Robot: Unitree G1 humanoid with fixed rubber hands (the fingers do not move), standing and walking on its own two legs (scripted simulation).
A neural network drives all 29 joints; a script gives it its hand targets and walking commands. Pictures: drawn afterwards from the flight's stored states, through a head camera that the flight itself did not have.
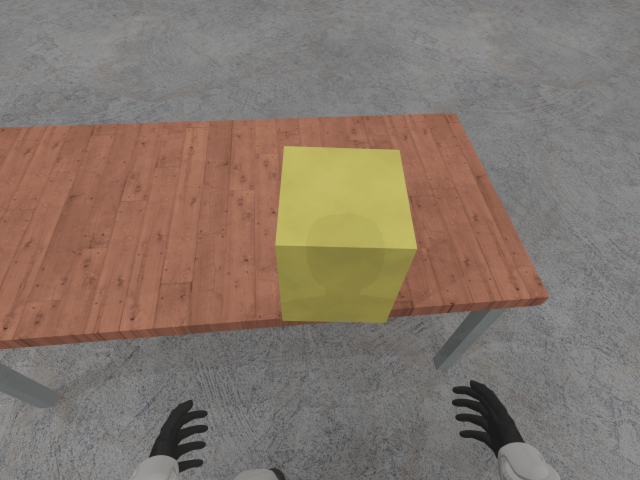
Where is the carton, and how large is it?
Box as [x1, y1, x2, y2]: [275, 146, 416, 322]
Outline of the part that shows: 284,146 275,243 282,320 385,322 416,250 399,150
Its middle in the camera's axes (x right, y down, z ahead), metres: +0.03 +0.00 +0.70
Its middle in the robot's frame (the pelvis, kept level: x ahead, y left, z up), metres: +0.50 -0.01 -0.09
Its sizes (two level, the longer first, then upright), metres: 0.210 0.200 0.250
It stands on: a table, 0.55 m high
